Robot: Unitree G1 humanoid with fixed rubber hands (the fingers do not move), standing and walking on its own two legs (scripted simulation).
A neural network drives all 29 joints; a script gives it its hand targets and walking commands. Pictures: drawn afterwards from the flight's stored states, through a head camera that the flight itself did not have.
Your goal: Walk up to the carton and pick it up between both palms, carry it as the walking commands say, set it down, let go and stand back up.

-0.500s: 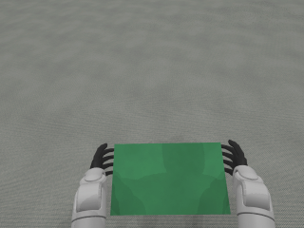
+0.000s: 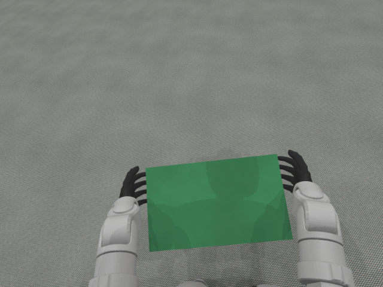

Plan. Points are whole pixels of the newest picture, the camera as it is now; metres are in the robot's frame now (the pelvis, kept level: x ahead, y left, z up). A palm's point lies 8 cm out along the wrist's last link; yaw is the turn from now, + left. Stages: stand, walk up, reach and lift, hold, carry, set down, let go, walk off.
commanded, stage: hold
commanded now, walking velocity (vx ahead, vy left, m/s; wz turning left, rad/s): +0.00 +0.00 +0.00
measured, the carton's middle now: (214, 201) +0.33 -0.01 -0.08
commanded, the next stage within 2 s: set down in 0.06 s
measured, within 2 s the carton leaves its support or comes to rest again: neither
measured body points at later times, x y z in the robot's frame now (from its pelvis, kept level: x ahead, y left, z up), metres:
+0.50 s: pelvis +0.14 -0.01 +0.02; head +0.10 -0.02 +0.47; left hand +0.37 +0.18 -0.01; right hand +0.39 -0.20 -0.01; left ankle +0.07 +0.06 -0.72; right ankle +0.08 -0.14 -0.72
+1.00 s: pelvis +0.11 -0.10 -0.01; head +0.33 -0.09 +0.39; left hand +0.32 +0.14 -0.14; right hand +0.38 -0.24 -0.14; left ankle +0.08 +0.06 -0.71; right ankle +0.08 -0.15 -0.72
